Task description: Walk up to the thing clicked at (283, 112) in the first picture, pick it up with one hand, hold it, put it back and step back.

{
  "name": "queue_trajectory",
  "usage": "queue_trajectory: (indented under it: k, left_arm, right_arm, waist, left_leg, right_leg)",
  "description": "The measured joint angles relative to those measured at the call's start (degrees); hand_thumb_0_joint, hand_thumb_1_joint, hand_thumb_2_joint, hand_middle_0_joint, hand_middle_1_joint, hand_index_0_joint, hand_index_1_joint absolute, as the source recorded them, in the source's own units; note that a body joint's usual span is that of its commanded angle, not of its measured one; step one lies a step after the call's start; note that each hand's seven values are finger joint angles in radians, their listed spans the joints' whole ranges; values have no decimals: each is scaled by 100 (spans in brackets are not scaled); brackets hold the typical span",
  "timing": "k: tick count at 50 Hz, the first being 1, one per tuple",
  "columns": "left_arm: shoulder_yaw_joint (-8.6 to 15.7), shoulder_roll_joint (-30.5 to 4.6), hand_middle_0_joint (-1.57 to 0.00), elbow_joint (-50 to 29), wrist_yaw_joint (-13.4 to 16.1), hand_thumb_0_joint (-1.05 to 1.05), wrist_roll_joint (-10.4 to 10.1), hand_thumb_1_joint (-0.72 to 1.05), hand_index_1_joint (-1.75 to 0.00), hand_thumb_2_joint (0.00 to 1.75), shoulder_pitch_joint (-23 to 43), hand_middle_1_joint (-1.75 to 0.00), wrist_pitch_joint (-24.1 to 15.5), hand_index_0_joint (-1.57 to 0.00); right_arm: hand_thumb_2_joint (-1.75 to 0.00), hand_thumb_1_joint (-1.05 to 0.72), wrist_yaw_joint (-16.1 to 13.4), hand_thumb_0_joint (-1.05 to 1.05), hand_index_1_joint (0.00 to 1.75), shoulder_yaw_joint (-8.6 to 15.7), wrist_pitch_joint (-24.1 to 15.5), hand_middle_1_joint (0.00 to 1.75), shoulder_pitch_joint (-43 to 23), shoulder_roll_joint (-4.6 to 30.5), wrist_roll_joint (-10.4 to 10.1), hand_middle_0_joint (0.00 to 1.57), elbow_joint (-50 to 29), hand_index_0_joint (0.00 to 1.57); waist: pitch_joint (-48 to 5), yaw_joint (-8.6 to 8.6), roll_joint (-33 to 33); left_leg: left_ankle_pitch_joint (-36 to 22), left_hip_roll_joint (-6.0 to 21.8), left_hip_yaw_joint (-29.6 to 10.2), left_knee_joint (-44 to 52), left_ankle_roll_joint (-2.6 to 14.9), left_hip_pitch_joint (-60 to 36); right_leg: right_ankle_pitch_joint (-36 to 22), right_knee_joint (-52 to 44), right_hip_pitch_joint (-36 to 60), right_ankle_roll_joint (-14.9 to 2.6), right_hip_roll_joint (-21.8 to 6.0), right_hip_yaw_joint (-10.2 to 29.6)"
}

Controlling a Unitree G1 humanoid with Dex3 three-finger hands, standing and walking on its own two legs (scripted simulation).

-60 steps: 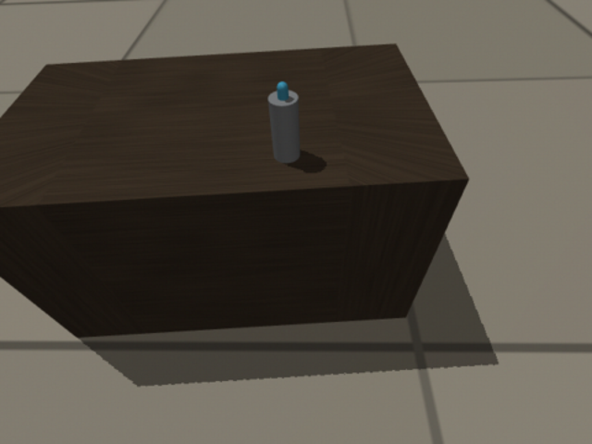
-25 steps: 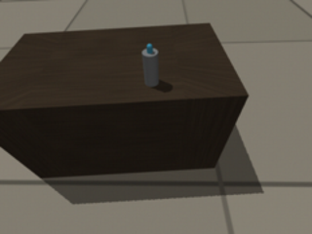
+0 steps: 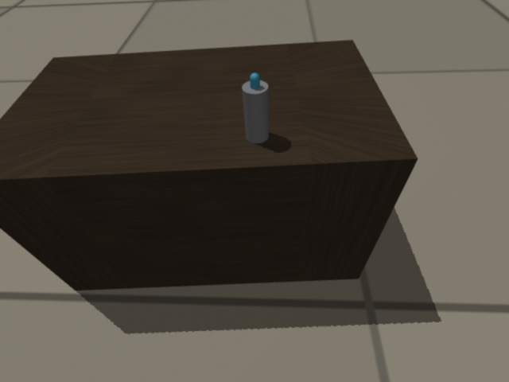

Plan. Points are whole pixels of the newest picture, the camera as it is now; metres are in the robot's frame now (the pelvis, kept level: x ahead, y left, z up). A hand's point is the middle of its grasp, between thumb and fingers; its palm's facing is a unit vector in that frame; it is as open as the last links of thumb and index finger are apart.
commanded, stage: walk up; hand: right
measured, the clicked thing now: (256, 107) +0.75 +0.04 +0.02
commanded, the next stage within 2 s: none
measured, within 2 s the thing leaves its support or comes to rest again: neither
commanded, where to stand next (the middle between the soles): +0.31 +0.18 m, yaw +2 degrees
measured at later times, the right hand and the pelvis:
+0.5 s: hand out of the picture +0.15 -0.13 -0.16, palm faces -0.07 +0.95 -0.31, open 7.4 cm; pelvis +0.12 +0.13 -0.01, yaw +4 degrees
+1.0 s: hand (291, 272) +0.37 -0.04 -0.16, palm faces -0.12 +0.91 -0.40, open 7.4 cm; pelvis +0.23 +0.22 -0.03, yaw +4 degrees
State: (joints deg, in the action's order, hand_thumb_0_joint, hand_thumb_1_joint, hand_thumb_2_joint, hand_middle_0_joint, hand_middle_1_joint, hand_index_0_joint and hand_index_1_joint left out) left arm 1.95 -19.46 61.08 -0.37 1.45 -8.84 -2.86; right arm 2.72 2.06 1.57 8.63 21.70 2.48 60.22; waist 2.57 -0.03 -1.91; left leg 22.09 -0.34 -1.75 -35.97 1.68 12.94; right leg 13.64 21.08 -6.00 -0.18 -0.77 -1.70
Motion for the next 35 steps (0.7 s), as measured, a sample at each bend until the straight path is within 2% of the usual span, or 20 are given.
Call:
queue_trajectory:
  k: [2, 4, 7, 11, 12, 13, 14, 16, 18, 19, 23, 27, 29, 30, 32, 35]
  left_arm:
    - [78, -38, -21, -154, 48, 0, 33, 90, -30, 90, -202, -30, -77, -21]
    - [133, -121, -21, -233, 81, 0, 55, 90, -30, 90, -370, -30, -100, -21]
    - [206, -316, -21, -336, 79, 0, 84, 89, -30, 90, -568, -30, -110, -21]
    - [288, -621, -21, -442, 71, 0, 106, 89, -30, 90, -727, -30, -70, -21]
    - [298, -686, -21, -468, 74, 0, 110, 89, -30, 90, -760, -30, -41, -21]
    - [311, -763, -21, -485, 83, 0, 109, 89, -30, 90, -771, -30, -4, -21]
    - [322, -805, -21, -481, 98, 0, 71, 90, -30, 90, -760, -30, 48, -20]
    - [267, -814, -21, -447, 130, 1, 1, 90, -30, 90, -671, -30, 146, -20]
    - [197, -816, -21, -506, 109, 1, -80, 90, -30, 90, -600, -30, 129, -20]
    - [168, -799, -21, -550, 82, 1, -112, 90, -30, 90, -578, -30, 82, -20]
    - [107, -631, -21, -744, -47, 1, -129, 90, -30, 90, -570, -30, -43, -20]
    - [82, -428, -21, -955, -97, 0, -94, 90, -30, 90, -638, -30, -146, -20]
    - [97, -389, -21, -1085, -78, 0, -66, 90, -30, 90, -737, -30, -245, -20]
    - [120, -363, -21, -1145, -46, 0, -34, 90, -30, 90, -774, -30, -296, -20]
    - [109, -303, -21, -1212, 9, 0, -26, 90, -30, 90, -846, -30, -312, -21]
    - [48, -224, -21, -1241, 40, 0, -46, 90, -30, 90, -987, -30, -284, -21]
  right_arm:
    - [-90, -91, 112, 1, 30, 117, 88, 30, 127, 139, 49, 21, -156, 20]
    - [-90, -91, 208, 1, 30, 231, 123, 30, 241, 266, 58, 21, -303, 20]
    - [-90, -91, 326, 1, 30, 375, 157, 30, 375, 388, 77, 21, -477, 20]
    - [-90, -91, 428, 1, 30, 507, 111, 30, 511, 435, 48, 20, -675, 20]
    - [-90, -91, 434, 1, 30, 538, 69, 30, 547, 453, 41, 20, -719, 20]
    - [-90, -91, 414, 1, 30, 569, 17, 30, 541, 426, 40, 20, -749, 20]
    - [-90, -91, 383, 1, 30, 576, -35, 30, 543, 388, 45, 20, -806, 20]
    - [-90, -91, 345, 1, 30, 523, -92, 30, 628, 280, -29, 20, -906, 20]
    - [-90, -91, 291, 1, 30, 413, -98, 30, 744, 126, -70, 20, -961, 20]
    - [-90, -91, 259, 1, 30, 358, -113, 30, 814, 65, -83, 21, -987, 20]
    - [-90, -90, 216, 1, 30, 223, -179, 30, 1083, -41, -75, 21, -1102, 20]
    - [-90, -90, 209, 1, 30, 177, -193, 30, 1239, 25, -72, 21, -1263, 21]
    - [-90, -90, 206, 1, 30, 167, -145, 30, 1300, 81, -100, 21, -1352, 21]
    - [-90, -90, 190, 1, 30, 171, -109, 30, 1292, 107, -115, 21, -1364, 21]
    - [-90, -90, 142, 1, 30, 175, 15, 30, 1202, 138, -94, 21, -1324, 21]
    - [-90, -91, 137, 1, 30, 191, 50, 30, 1034, 238, -100, 21, -1313, 20]
  waist:
    - [-9, 52, -76]
    - [29, 46, -154]
    - [131, 37, -187]
    - [230, 3, -73]
    - [226, -15, -26]
    - [278, -19, 123]
    - [327, -41, 218]
    - [332, -160, 224]
    - [317, -186, 294]
    - [309, -191, 319]
    - [264, -227, 283]
    - [282, -265, 82]
    - [264, -234, -32]
    - [274, -192, -128]
    - [254, -95, -262]
    - [222, 7, -403]
  left_leg:
    - [128, 7, -128, -1043, -27, 511]
    - [90, 151, -221, -1480, -115, 870]
    - [24, 449, -244, -1270, -239, 1128]
    - [-422, 687, -35, -376, -243, 997]
    - [-600, 651, 56, -208, -267, 905]
    - [-731, 510, 183, -334, -314, 893]
    - [-600, 409, 277, -565, -313, 924]
    - [-401, 324, 281, -710, -216, 915]
    - [-404, 246, 351, -461, -112, 704]
    - [-435, 204, 385, -298, -84, 575]
    - [-489, 58, 457, 230, 8, 114]
    - [-263, 10, 464, 237, 26, -132]
    - [89, 37, 438, -188, 19, -87]
    - [276, 66, 347, -665, 68, 48]
    - [569, -58, 51, -1808, 62, 461]
    - [361, -53, -104, -2677, -29, 1029]
  right_leg:
    - [91, 59, 22, -36, -44, -32]
    - [145, 45, 123, 12, -104, -97]
    - [301, 135, 257, 144, -259, -180]
    - [809, 707, 249, 300, -598, -233]
    - [1045, 1042, 152, 258, -720, -208]
    - [1283, 1546, -17, 108, -919, -94]
    - [1533, 2254, -284, -13, -933, 176]
    - [1828, 3602, -866, -198, -558, 525]
    - [1579, 4329, -1385, -291, -317, 541]
    - [1417, 4389, -1576, -301, -276, 456]
    - [1205, 3459, -1889, -173, -252, 49]
    - [765, 2132, -1731, -158, -149, -159]
    - [125, 1508, -1459, -168, -41, -227]
    - [-68, 1580, -1439, -178, 9, -267]
    - [191, 1789, -1387, -185, 34, -309]
    - [316, 1581, -1100, -167, -16, -318]
